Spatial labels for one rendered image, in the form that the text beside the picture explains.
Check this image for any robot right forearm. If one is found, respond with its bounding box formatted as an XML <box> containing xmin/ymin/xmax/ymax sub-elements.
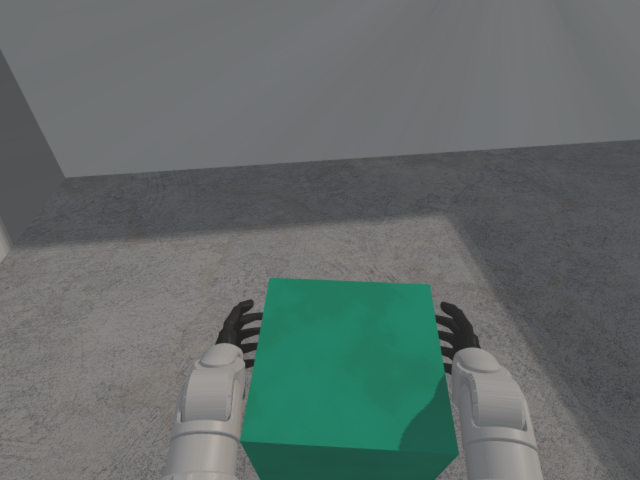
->
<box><xmin>451</xmin><ymin>347</ymin><xmax>543</xmax><ymax>480</ymax></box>

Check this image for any robot right hand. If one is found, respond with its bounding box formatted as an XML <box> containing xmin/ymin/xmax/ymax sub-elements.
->
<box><xmin>435</xmin><ymin>302</ymin><xmax>481</xmax><ymax>375</ymax></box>

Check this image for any robot left hand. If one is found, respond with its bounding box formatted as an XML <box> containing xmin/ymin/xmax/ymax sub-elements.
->
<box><xmin>215</xmin><ymin>299</ymin><xmax>263</xmax><ymax>369</ymax></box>

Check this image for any carton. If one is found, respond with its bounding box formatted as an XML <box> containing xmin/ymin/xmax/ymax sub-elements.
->
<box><xmin>240</xmin><ymin>278</ymin><xmax>459</xmax><ymax>480</ymax></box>

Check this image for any robot left forearm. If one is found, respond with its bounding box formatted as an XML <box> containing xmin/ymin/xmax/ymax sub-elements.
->
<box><xmin>158</xmin><ymin>343</ymin><xmax>245</xmax><ymax>480</ymax></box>

